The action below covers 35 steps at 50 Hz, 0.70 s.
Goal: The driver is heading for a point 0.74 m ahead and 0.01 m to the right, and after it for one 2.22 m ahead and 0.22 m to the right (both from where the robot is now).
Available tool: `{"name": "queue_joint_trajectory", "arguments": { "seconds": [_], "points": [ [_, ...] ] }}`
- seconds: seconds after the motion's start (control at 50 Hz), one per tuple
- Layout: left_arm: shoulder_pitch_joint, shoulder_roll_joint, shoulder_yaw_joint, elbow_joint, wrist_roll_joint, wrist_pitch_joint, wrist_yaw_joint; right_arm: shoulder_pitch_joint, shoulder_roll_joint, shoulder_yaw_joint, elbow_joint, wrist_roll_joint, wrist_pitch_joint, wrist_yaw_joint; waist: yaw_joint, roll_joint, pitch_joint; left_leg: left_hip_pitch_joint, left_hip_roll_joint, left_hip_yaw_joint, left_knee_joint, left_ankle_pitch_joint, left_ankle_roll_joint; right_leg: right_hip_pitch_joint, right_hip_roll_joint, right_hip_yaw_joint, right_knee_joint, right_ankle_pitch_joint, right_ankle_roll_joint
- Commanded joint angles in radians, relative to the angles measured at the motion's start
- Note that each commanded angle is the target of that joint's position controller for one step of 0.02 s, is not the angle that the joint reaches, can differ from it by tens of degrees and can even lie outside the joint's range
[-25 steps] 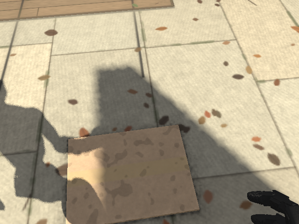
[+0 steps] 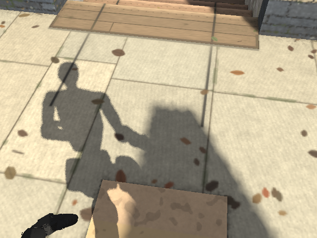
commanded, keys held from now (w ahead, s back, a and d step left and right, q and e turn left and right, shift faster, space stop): q+shift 0.04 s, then w+q+shift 0.16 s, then w+e+shift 0.80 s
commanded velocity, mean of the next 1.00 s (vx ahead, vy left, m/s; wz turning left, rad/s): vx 0.74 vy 0.00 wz -0.17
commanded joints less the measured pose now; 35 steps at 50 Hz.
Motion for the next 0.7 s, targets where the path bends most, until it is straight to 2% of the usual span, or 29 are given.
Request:
{"name": "queue_joint_trajectory", "arguments": {
  "seconds": [0.02,0.04,0.06,0.1,0.12,0.18,0.2,0.24,0.26,0.28,0.3,0.32,0.34,0.36,0.38,0.4,0.42,0.44,0.48,0.52,0.58,0.6,0.64,0.66,0.68,0.7],
  "points": [
    [-0.048,0.112,0.040,-0.074,0.005,-0.005,0.013,0.106,-0.085,-0.028,-0.053,-0.008,0.024,-0.002,-0.004,-0.141,-0.134,-0.103,0.112,0.060,0.186,0.086,-0.054,0.162,-0.264,0.167,-0.147,0.179,-0.158],
    [-0.029,0.110,0.042,-0.061,0.006,-0.003,0.016,0.082,-0.058,-0.019,-0.069,-0.007,0.021,0.001,0.008,-0.154,-0.133,-0.113,0.118,0.079,0.151,0.106,-0.055,0.175,-0.247,0.118,-0.147,0.203,-0.161],
    [0.017,0.126,0.049,-0.047,0.002,-0.002,0.019,0.063,-0.039,-0.011,-0.084,-0.007,0.016,0.007,0.026,-0.167,-0.172,-0.131,0.134,0.099,0.113,0.127,-0.052,0.218,-0.259,0.111,-0.170,0.100,-0.163],
    [0.076,0.173,0.070,-0.028,-0.018,-0.011,0.016,0.027,-0.040,-0.003,-0.106,-0.004,0.001,0.030,0.053,-0.185,-0.213,-0.143,0.170,0.112,0.034,0.127,-0.031,0.280,-0.307,0.144,-0.217,-0.156,-0.162],
    [0.079,0.196,0.081,-0.026,-0.027,-0.019,0.011,0.019,-0.045,-0.003,-0.108,-0.004,-0.005,0.040,0.053,-0.186,-0.216,-0.113,0.179,0.120,-0.017,0.123,-0.011,0.269,-0.319,0.144,-0.241,-0.254,-0.151],
    [0.005,0.246,0.105,-0.031,-0.043,-0.042,-0.009,0.070,-0.063,-0.008,-0.072,-0.007,-0.009,0.055,-0.009,-0.193,-0.184,0.149,0.173,0.192,-0.223,0.108,0.060,0.104,-0.305,0.028,-0.308,-0.337,-0.096],
    [-0.013,0.249,0.110,-0.029,-0.042,-0.050,-0.017,0.102,-0.073,-0.014,-0.049,-0.007,-0.006,0.055,-0.029,-0.199,-0.171,0.218,0.161,0.230,-0.258,0.096,0.072,0.075,-0.302,-0.008,-0.310,-0.338,-0.085],
    [0.002,0.225,0.106,-0.014,-0.049,-0.058,-0.032,0.149,-0.037,-0.002,-0.009,-0.007,-0.011,0.050,-0.046,-0.150,-0.123,0.334,0.145,0.250,-0.410,0.052,0.103,0.006,-0.303,-0.023,-0.247,-0.333,-0.075],
    [0.040,0.179,0.092,0.009,0.059,-0.023,-0.037,0.240,-0.017,0.016,0.007,-0.063,0.007,0.086,-0.079,-0.050,-0.145,0.491,0.072,0.326,-0.608,0.032,0.142,-0.042,-0.262,-0.128,-0.125,-0.408,-0.039],
    [0.042,0.114,0.076,0.026,0.073,-0.001,-0.037,0.339,0.008,0.017,0.083,-0.070,-0.001,0.093,-0.121,0.119,-0.064,0.653,0.022,0.332,-0.703,0.051,0.143,-0.212,-0.133,-0.255,0.180,-0.422,-0.009],
    [0.007,-0.002,0.032,0.005,0.061,0.008,-0.043,0.346,0.023,0.039,0.070,-0.075,-0.022,0.102,-0.128,0.273,0.023,0.702,0.186,0.019,-0.669,-0.112,0.153,-0.565,-0.056,-0.223,0.618,-0.508,-0.009],
    [-0.036,-0.082,0.003,-0.062,0.029,0.003,-0.035,0.272,-0.057,0.047,-0.013,-0.063,-0.039,0.086,-0.080,0.251,0.021,0.592,0.415,-0.286,-0.741,-0.068,0.184,-0.733,-0.044,-0.073,0.828,-0.398,-0.009],
    [-0.131,0.024,0.019,-0.137,0.014,-0.014,-0.036,0.278,-0.178,-0.006,-0.024,-0.083,-0.041,0.056,-0.113,0.156,-0.028,0.564,0.549,-0.533,-0.963,-0.333,0.261,-0.808,-0.060,0.060,0.846,-0.206,-0.001],
    [-0.144,0.086,0.035,-0.131,0.006,-0.030,-0.040,0.229,-0.167,-0.002,-0.015,-0.092,-0.055,0.037,-0.076,0.062,0.064,0.520,0.546,-0.482,-1.004,-0.411,0.263,-0.852,-0.059,0.115,0.881,-0.074,0.016],
    [-0.079,0.104,0.042,-0.091,0.014,-0.037,-0.048,0.173,-0.134,0.011,-0.018,-0.086,-0.074,0.032,-0.031,0.052,0.096,0.476,0.481,-0.332,-0.985,-0.291,0.223,-0.810,-0.053,0.137,0.881,0.005,0.032],
    [0.016,0.126,0.052,-0.041,0.016,-0.030,-0.060,0.119,-0.105,0.024,-0.025,-0.081,-0.090,0.036,0.018,0.064,0.089,0.420,0.411,-0.184,-0.989,-0.176,0.180,-0.711,-0.061,0.113,0.870,0.046,0.050],
    [0.064,0.153,0.066,-0.018,0.011,-0.018,-0.076,0.101,-0.077,0.033,-0.016,-0.077,-0.105,0.038,0.045,0.051,0.091,0.368,0.373,-0.073,-1.013,-0.084,0.165,-0.624,-0.057,0.083,0.844,0.082,0.057],
    [0.071,0.153,0.069,-0.005,0.004,-0.005,-0.090,0.114,-0.059,0.037,0.002,-0.074,-0.118,0.041,0.047,0.043,0.100,0.347,0.348,0.009,-1.028,0.002,0.153,-0.575,-0.052,0.056,0.834,0.102,0.055],
    [0.057,0.127,0.062,0.006,-0.006,0.011,-0.105,0.174,-0.043,0.036,0.043,-0.076,-0.132,0.044,0.031,0.023,0.108,0.401,0.315,0.136,-1.042,0.149,0.145,-0.572,-0.045,0.008,0.801,0.112,0.031],
    [0.009,0.096,0.049,0.002,-0.005,0.014,-0.110,0.236,-0.017,0.040,0.082,-0.075,-0.137,0.041,0.007,0.016,0.111,0.498,0.301,0.228,-1.037,0.311,0.130,-0.607,-0.046,-0.052,0.758,0.111,-0.009],
    [-0.073,0.057,0.023,-0.023,0.002,0.012,-0.124,0.272,0.010,0.049,0.126,-0.068,-0.140,0.029,-0.009,0.028,0.115,0.592,0.285,0.329,-1.023,0.587,0.109,-0.567,-0.061,-0.183,0.593,0.088,-0.066],
    [-0.073,0.046,0.015,-0.027,0.001,0.012,-0.127,0.250,0.004,0.051,0.130,-0.066,-0.141,0.024,0.007,0.034,0.102,0.589,0.277,0.373,-0.996,0.802,0.096,-0.476,-0.045,-0.235,0.512,0.073,-0.092],
    [-0.043,0.047,0.008,-0.032,-0.011,0.015,-0.123,0.246,-0.045,0.042,0.141,-0.068,-0.140,0.004,0.046,0.089,0.023,0.625,0.306,0.408,-0.880,1.453,0.088,-0.262,0.026,-0.324,0.423,0.032,-0.141],
    [0.045,0.074,0.016,-0.014,-0.017,0.015,-0.117,0.222,-0.083,0.031,0.141,-0.076,-0.129,-0.007,0.103,0.129,-0.033,0.673,0.332,0.408,-0.762,1.651,0.084,-0.182,0.052,-0.322,0.401,-0.016,-0.162],
    [0.218,0.118,0.034,0.030,-0.023,0.015,-0.108,0.170,-0.121,0.016,0.128,-0.088,-0.110,-0.014,0.194,0.161,-0.123,0.679,0.357,0.399,-0.558,1.764,0.093,-0.035,0.083,-0.303,0.407,-0.107,-0.186],
    [0.415,0.181,0.063,0.088,-0.025,0.008,-0.096,0.118,-0.158,0.002,0.103,-0.089,-0.097,-0.009,0.277,0.153,-0.219,0.602,0.365,0.372,-0.296,1.722,0.118,0.178,0.114,-0.247,0.381,-0.221,-0.216]
  ]
}}
Next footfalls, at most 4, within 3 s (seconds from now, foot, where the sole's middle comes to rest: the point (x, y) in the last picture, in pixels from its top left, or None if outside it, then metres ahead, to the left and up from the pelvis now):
0.30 left None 0.01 0.12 -0.77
0.72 right None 0.43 0.06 -0.76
1.18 left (134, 146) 0.90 0.12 -0.77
1.56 right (200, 106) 1.13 -0.24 -0.77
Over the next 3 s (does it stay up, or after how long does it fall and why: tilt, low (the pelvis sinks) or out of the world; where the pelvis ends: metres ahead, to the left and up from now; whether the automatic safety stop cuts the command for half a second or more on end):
stays up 2.09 -0.06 -0.17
